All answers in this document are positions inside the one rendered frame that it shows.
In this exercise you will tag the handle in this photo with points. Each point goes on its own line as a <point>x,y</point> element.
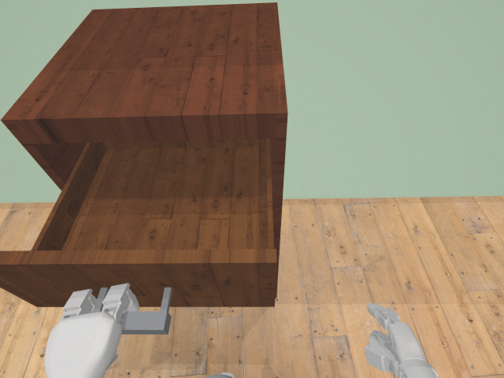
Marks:
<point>142,322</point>

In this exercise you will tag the robot right forearm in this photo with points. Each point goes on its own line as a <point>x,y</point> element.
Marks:
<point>415,368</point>

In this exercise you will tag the cabinet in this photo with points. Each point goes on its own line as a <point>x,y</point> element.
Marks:
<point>174,73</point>

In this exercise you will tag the right robot hand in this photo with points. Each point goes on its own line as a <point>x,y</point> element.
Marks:
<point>385,352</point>

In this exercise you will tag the drawer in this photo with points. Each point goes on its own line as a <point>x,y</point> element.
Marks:
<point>193,215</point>

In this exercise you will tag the left robot hand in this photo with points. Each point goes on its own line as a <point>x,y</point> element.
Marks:
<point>83,344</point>

